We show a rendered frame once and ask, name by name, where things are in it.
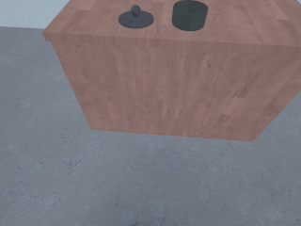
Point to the table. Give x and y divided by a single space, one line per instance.
228 80

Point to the pot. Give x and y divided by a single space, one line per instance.
189 15

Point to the lid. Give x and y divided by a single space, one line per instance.
144 19

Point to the knob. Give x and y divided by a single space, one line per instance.
135 10

